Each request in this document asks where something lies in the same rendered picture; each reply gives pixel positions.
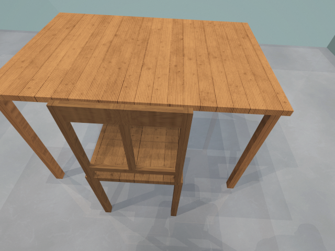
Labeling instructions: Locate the chair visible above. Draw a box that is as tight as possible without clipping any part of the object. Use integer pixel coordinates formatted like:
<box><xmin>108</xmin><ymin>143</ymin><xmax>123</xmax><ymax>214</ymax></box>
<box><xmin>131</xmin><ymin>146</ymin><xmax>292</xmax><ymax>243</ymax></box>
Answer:
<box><xmin>46</xmin><ymin>100</ymin><xmax>193</xmax><ymax>216</ymax></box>

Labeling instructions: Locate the table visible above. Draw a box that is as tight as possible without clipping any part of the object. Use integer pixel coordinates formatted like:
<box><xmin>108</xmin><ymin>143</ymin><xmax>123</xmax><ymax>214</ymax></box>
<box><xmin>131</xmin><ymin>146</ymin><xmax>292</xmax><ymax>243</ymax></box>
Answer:
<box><xmin>0</xmin><ymin>13</ymin><xmax>294</xmax><ymax>188</ymax></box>

